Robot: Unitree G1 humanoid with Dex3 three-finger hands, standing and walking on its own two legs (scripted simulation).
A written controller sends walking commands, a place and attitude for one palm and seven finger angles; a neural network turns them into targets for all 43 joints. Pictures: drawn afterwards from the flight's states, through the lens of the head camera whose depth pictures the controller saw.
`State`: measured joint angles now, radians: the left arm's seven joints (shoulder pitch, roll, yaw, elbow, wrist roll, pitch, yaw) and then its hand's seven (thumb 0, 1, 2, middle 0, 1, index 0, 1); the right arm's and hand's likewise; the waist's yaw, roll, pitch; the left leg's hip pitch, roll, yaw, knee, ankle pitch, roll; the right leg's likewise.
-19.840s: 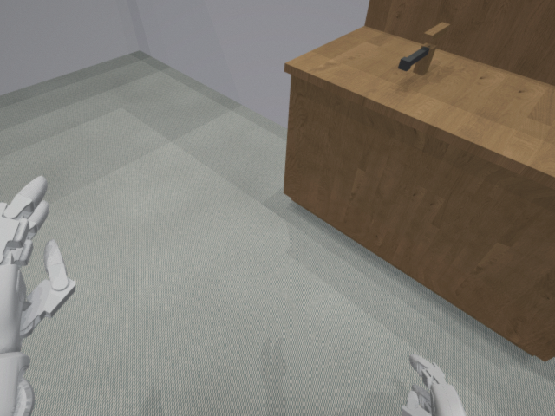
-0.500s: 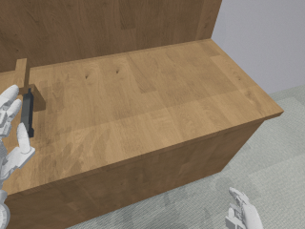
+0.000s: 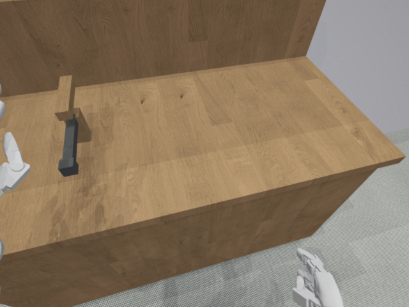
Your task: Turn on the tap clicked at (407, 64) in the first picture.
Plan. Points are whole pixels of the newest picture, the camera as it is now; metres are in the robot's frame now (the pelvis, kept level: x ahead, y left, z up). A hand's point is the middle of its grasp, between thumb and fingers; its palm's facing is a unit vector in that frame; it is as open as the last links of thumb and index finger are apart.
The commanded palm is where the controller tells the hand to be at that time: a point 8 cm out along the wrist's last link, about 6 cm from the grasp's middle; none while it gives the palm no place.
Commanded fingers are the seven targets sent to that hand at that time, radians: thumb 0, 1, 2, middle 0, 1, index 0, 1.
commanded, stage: come to a stop and stand still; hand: left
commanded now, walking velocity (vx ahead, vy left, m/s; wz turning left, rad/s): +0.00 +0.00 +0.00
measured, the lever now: (68, 167) +0.34 +0.33 +0.05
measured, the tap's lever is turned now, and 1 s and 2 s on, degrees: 0 0 0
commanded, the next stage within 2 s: look again from close up in 0.66 s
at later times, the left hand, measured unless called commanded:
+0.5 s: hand (3, 178) +0.24 +0.33 +0.17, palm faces +0.39 -0.86 -0.33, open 7.4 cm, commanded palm +0.18 +0.36 +0.17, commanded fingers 0.00 0.90 0.90 -0.20 -0.30 -0.20 -0.30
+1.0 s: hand (5, 182) +0.23 +0.33 +0.16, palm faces +0.39 -0.85 -0.35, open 7.4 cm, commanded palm +0.17 +0.36 +0.17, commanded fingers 0.00 0.90 0.90 -0.20 -0.30 -0.20 -0.30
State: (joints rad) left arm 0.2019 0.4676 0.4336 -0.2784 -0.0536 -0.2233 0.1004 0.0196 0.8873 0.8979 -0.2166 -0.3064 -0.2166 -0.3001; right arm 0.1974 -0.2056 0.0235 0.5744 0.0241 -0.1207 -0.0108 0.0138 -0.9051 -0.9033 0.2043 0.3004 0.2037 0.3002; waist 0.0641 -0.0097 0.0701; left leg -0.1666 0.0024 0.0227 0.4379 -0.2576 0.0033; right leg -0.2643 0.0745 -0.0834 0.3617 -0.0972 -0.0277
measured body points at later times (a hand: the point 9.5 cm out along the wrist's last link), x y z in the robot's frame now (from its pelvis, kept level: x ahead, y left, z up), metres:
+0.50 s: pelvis +0.02 +0.08 -0.01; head +0.03 +0.11 +0.44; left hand +0.21 +0.37 +0.18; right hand +0.21 -0.12 -0.06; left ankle -0.01 +0.12 -0.74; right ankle +0.07 -0.05 -0.74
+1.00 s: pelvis +0.02 +0.08 +0.00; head +0.05 +0.11 +0.44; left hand +0.20 +0.37 +0.18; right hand +0.20 -0.13 -0.07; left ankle -0.01 +0.12 -0.74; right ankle +0.07 -0.05 -0.74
